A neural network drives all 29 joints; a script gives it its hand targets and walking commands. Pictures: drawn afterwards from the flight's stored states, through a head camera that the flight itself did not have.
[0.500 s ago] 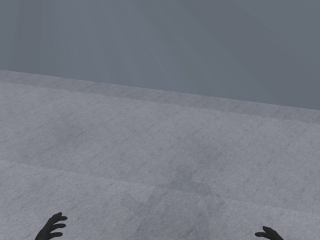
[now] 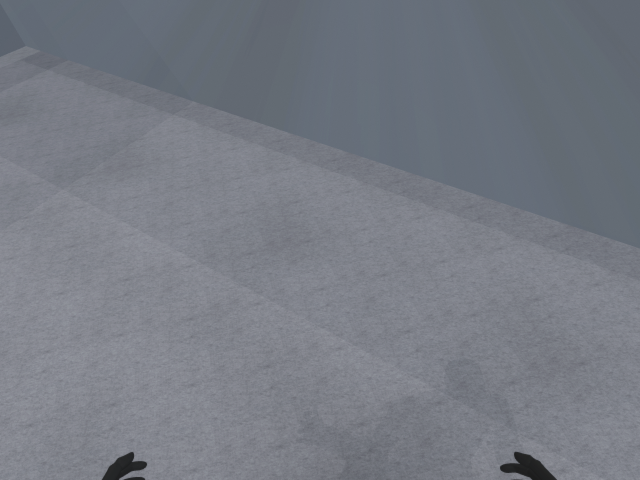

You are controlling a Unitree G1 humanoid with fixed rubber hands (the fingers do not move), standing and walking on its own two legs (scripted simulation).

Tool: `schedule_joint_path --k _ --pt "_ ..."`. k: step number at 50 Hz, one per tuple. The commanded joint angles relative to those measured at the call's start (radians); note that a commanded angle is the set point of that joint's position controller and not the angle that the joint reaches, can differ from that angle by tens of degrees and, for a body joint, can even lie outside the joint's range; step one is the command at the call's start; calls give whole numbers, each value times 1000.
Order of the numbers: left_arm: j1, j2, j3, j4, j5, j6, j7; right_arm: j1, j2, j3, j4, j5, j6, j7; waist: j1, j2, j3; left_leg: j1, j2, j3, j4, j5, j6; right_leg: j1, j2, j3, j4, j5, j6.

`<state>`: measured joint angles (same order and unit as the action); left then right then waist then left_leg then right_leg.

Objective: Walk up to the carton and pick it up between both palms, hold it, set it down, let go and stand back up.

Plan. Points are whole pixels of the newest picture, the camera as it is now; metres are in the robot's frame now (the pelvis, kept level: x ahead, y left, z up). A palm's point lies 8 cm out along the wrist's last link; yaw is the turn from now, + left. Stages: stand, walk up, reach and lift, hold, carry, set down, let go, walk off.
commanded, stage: walk up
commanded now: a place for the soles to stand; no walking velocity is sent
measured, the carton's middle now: out of the picture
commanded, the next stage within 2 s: none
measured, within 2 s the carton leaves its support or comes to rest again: neither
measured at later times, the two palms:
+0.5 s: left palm out of the picture -0.06 +0.45 -0.13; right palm out of the picture +0.12 -0.11 -0.09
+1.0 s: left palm out of the picture -0.18 +0.46 -0.07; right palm (228, 378) +0.30 +0.15 -0.10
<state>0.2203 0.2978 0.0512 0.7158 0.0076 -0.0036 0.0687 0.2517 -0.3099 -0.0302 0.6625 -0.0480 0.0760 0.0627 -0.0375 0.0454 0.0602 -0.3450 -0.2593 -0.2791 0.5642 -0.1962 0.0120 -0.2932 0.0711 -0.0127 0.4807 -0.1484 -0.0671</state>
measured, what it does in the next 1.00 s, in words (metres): steps to the left, turning left: left foot, then right foot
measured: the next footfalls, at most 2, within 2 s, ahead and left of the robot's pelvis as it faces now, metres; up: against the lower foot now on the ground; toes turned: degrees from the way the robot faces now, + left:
left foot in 0.40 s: -0.02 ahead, +0.27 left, +0.00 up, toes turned +26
right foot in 0.82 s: +0.12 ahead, +0.22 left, +0.00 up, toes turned +47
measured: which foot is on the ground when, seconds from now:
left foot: up 0.00-0.38, down 0.40-0.84, up 0.86-1.00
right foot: down 0.00-0.42, up 0.44-0.80, down 0.82-1.00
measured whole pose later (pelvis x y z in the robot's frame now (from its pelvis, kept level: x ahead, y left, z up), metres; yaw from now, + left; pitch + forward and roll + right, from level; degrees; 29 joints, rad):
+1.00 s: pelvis +0.02 +0.24 +0.01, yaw +56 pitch -1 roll +1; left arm 0.34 0.29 0.07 0.72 0.06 -0.05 0.08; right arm 0.33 -0.33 -0.06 0.71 -0.09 0.07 0.09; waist 0.02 0.02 0.00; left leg -0.49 -0.06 -0.11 1.03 -0.30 -0.05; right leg -0.19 -0.04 -0.16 0.44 -0.24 -0.05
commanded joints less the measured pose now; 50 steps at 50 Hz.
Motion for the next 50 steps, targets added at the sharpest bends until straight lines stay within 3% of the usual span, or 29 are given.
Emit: schedule_joint_path --k 1,3,5,7,12,14,15,17,18,19,20,21,22,23,26,29,35,37,38,39,40,41,42,43,44,45,47,49,50 --pt "-48 194 63 -47 50 -21 22 116 -220 -87 -13 -51 7 -10 -21 -186 -86 -277 189 58 532 -200 -94 175 -546 432 -269 -186 -225" --pt "-72 121 48 -61 48 -34 10 81 -223 -88 -1 -55 13 19 -16 -136 15 -273 237 32 594 -107 -85 37 -422 246 -250 -221 -141" --pt "-57 110 51 -58 48 -35 10 77 -178 -75 15 -39 16 45 -8 -102 10 -291 235 73 640 -37 -95 56 -349 107 -221 -215 -107" --pt "-58 155 67 -49 53 -31 10 63 -138 -59 20 -24 22 59 -9 -139 39 -314 260 141 637 -22 -102 61 -358 44 -226 -267 -117" --pt "25 227 89 -44 74 -40 -1 -27 -91 -39 17 5 10 76 52 -236 10 -235 370 235 426 -61 -95 67 -405 -63 -248 -340 -153" --pt "2 260 103 -48 80 -40 -3 -10 -91 -39 24 14 2 81 35 -260 -9 -122 405 254 308 -115 -73 37 -442 -111 -244 -345 -156" --pt "-40 271 110 -51 84 -36 -6 36 -94 -43 42 25 -7 82 2 -293 -35 -27 404 290 236 -150 -59 23 -441 -157 -215 -339 -138" --pt "-80 256 114 -57 96 -29 -9 101 -108 -54 68 36 -21 73 -35 -270 -80 87 381 341 162 -177 -25 22 -437 -184 -127 -388 -117" --pt "-69 233 105 -51 95 -24 -11 144 -122 -66 93 34 -28 63 -44 -195 -107 149 363 365 111 -180 -11 6 -425 -199 -43 -426 -112" --pt "-40 188 92 -27 88 -14 -15 190 -141 -84 126 26 -35 44 -75 -46 -134 277 321 369 21 -157 9 -94 -367 -239 116 -496 -91" --pt "-36 119 70 -17 74 -3 -27 247 -187 -98 151 28 -43 20 -122 165 -66 281 274 302 -75 -172 43 -192 -251 -276 369 -524 -45" --pt "-44 63 54 -57 55 11 -44 245 -256 -101 126 21 -46 9 -126 324 23 212 386 -15 -215 -352 121 -365 -164 -223 548 -566 11" --pt "-55 77 52 -89 17 21 -48 141 -282 -91 91 19 -40 4 -73 299 115 56 473 -289 -366 -504 190 -435 -129 -92 618 -517 43" --pt "-84 112 57 -102 -8 18 -44 68 -310 -102 86 35 -30 -3 -64 309 164 -58 523 -364 -472 -619 258 -430 -144 -20 625 -496 44" --pt "31 167 78 -27 -14 -15 -44 -33 -246 -88 28 -5 -24 -19 12 229 109 -55 387 -145 -367 -447 207 -327 -143 -13 608 -264 35" --pt "66 147 66 -16 1 -33 -45 39 -168 -72 19 -10 -43 0 3 115 -3 58 335 -109 -285 -181 167 -284 -117 -9 517 -174 50" --pt "-2 72 33 -75 -2 -29 -29 139 -148 -71 15 -16 -44 8 -60 18 -90 212 344 -240 -195 31 173 -257 -55 -15 240 -169 66" --pt "33 58 32 -76 -3 -32 -24 124 -163 -70 -1 -17 -38 8 -40 -13 -89 153 321 -273 -171 55 141 -151 -37 -3 132 -149 54" --pt "58 52 31 -80 1 -35 -18 101 -165 -69 -10 -13 -35 7 -13 36 -68 95 300 -277 -168 48 125 -92 -28 -15 93 -114 53" --pt "92 57 35 -72 4 -39 -10 93 -147 -63 -13 -5 -36 6 10 -4 -56 43 286 -282 -170 19 85 -1 -34 0 3 -71 49" --pt "170 79 43 -61 12 -42 -3 77 -142 -54 -20 2 -37 9 58 -28 -90 -70 262 -261 -143 -92 57 181 -58 24 -88 -16 36" --pt "216 128 60 -56 22 -49 7 67 -102 -43 -36 6 -42 10 92 -99 -96 -204 221 -199 -52 -137 -1 345 -153 142 -136 -10 5" --pt "242 199 78 -49 45 -48 18 136 -52 -37 -38 -4 -41 8 93 -268 -173 -340 123 -24 201 -261 -52 492 -382 410 -208 -228 -71" --pt "165 213 79 -66 66 -42 28 175 -112 -58 -18 -31 -31 -2 39 -186 -138 -397 148 71 412 -280 -70 425 -576 594 -248 -366 -148" --pt "95 202 84 -64 65 -40 33 190 -178 -76 3 -45 -19 -2 15 -131 -85 -385 226 101 500 -235 -71 338 -611 569 -262 -371 -200" --pt "88 161 76 -65 59 -43 27 152 -203 -86 -1 -53 -12 7 28 -103 -19 -364 261 103 543 -206 -67 267 -568 499 -254 -329 -213" --pt "168 101 45 -43 60 -64 19 92 -170 -79 -13 -66 -14 27 61 -25 39 -368 290 87 491 -126 -68 201 -447 315 -252 -311 -104" --pt "137 95 45 -37 54 -70 14 110 -101 -51 11 -35 -9 46 31 -48 76 -360 289 109 514 -22 -67 162 -367 104 -264 -255 -32" --pt "124 120 56 -36 56 -67 11 118 -73 -35 8 -24 -9 56 22 -112 55 -363 298 160 520 9 -69 196 -356 34 -253 -202 -38"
